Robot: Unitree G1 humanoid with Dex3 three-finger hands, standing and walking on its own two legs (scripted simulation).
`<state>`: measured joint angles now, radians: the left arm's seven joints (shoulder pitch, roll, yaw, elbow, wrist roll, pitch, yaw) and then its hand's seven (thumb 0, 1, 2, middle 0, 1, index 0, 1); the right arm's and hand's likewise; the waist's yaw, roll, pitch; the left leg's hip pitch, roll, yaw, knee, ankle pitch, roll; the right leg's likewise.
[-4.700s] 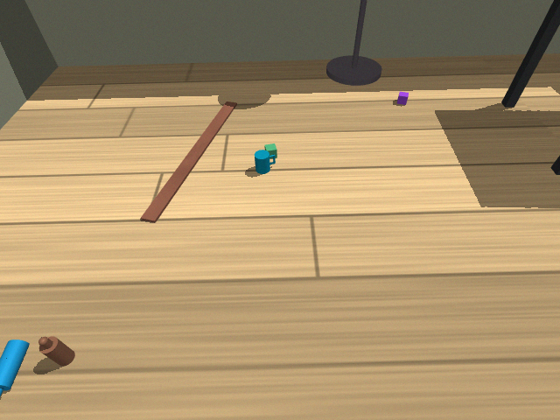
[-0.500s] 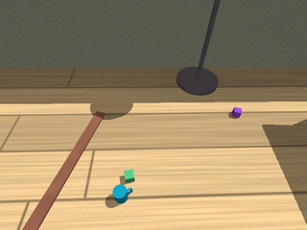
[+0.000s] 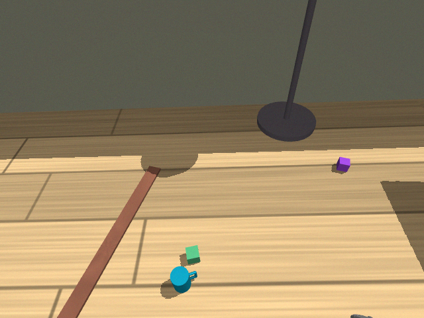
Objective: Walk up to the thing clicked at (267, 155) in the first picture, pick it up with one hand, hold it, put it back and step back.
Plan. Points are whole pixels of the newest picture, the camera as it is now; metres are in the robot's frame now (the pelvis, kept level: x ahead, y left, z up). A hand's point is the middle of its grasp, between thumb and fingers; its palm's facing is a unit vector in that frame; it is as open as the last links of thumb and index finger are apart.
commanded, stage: walk up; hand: left
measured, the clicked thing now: (184, 278) +0.44 +0.19 -0.73
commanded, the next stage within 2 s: stand in 0.60 s
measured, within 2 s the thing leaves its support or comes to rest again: neither
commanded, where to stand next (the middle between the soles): +0.05 -0.02 m, yaw -2 degrees
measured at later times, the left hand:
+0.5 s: hand out of the picture +0.09 +0.24 -0.16, palm faces -0.03 -0.95 -0.31, open 7.4 cm
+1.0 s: hand out of the picture +0.09 +0.25 -0.15, palm faces -0.01 -0.94 -0.34, open 7.4 cm
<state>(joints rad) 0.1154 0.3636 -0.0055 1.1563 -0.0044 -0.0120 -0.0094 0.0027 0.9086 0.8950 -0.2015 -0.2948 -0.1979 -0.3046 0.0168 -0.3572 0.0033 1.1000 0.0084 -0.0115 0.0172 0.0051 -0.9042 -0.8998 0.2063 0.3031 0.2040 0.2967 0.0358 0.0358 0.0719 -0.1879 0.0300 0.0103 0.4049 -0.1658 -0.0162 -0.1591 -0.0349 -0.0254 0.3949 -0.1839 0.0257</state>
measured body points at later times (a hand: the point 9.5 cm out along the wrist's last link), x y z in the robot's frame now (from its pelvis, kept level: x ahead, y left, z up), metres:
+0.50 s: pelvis +0.01 +0.00 +0.00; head +0.02 +0.00 +0.45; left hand +0.10 +0.29 -0.13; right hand +0.06 -0.31 -0.13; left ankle +0.04 +0.13 -0.74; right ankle +0.02 -0.14 -0.74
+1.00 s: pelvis +0.02 +0.00 +0.00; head +0.03 +0.00 +0.45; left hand +0.09 +0.30 -0.13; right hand +0.11 -0.30 -0.13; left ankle +0.04 +0.13 -0.74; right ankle +0.02 -0.14 -0.74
